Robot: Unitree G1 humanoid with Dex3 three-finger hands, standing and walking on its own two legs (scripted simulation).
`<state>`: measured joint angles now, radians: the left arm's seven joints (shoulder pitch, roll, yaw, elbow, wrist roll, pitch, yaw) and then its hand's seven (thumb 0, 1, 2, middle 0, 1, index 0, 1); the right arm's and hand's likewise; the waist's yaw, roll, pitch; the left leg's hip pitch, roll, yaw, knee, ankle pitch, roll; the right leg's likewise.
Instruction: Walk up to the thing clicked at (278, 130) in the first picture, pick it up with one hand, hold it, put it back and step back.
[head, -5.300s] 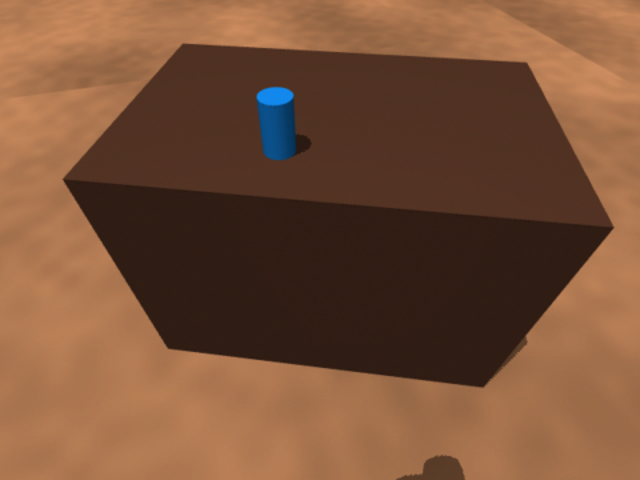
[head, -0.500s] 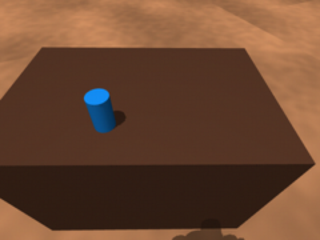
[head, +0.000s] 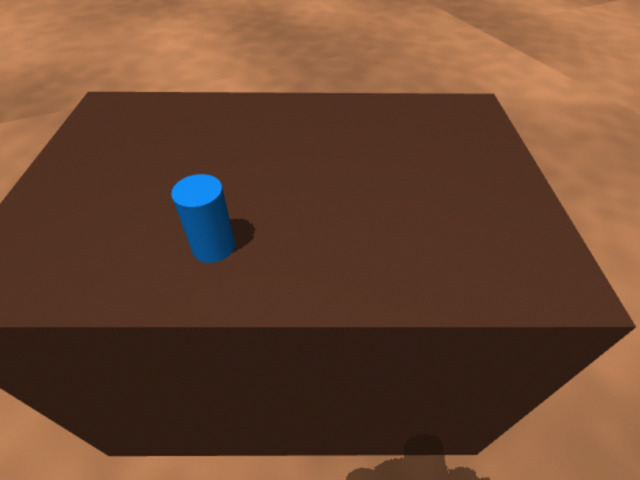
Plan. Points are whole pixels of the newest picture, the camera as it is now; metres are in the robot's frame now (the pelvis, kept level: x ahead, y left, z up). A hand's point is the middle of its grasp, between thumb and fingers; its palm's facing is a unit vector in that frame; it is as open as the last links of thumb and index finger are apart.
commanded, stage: stand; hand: left
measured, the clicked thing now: (205, 220) +0.49 +0.19 +0.03
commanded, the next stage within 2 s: rise first in 0.16 s
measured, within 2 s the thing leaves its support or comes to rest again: neither
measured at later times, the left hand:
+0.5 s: hand (150, 475) +0.17 +0.24 -0.13, palm faces +0.18 -0.93 -0.32, open 10.9 cm
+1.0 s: hand (117, 429) +0.19 +0.24 +0.00, palm faces +0.29 -0.88 -0.36, open 17.3 cm
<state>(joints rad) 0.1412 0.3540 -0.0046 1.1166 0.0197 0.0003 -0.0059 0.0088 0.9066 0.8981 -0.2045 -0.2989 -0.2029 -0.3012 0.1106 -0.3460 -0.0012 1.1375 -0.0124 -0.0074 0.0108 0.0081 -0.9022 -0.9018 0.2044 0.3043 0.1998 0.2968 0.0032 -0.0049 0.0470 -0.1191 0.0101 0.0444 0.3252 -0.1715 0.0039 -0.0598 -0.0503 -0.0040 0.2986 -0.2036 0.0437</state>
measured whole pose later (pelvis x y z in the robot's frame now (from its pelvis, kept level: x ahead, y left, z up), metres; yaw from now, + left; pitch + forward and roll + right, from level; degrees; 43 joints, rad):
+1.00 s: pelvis +0.01 -0.02 -0.01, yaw +1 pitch -2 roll +0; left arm 0.40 0.30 0.19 0.12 -0.05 -0.08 0.06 0.00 -0.48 0.01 -0.05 -0.04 -0.05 -0.03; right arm 0.25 -0.23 -0.08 0.61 0.03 -0.06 -0.05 0.00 0.49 -0.03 0.06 0.05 0.05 0.05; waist 0.04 0.04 0.01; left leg -0.15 0.03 0.03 0.41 -0.23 -0.02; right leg -0.10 -0.03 -0.02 0.41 -0.28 0.02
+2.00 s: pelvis -0.01 -0.02 -0.01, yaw +1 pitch -4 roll +0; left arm 0.48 0.34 0.31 -0.24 -0.05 -0.28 0.01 -0.01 -0.60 0.05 -0.07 -0.05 -0.06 -0.06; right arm 0.26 -0.23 -0.15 0.63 0.02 -0.12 -0.03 -0.01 0.49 -0.05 0.06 0.06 0.05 0.05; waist 0.06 0.05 0.04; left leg -0.13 0.02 0.01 0.41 -0.21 -0.02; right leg -0.07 -0.04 -0.03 0.41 -0.27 0.02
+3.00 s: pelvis +0.00 -0.01 -0.01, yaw +1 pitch +1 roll +0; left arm -0.20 0.53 0.55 0.43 -0.26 -0.01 -0.44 -0.01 -0.54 0.08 -0.04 -0.03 -0.03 -0.04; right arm 0.25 -0.24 -0.04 0.68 0.03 -0.15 -0.11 -0.01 0.51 -0.06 0.06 0.05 0.05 0.05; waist 0.02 0.01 -0.06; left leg -0.25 0.02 0.02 0.48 -0.24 -0.01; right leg -0.18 -0.04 -0.03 0.46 -0.29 0.03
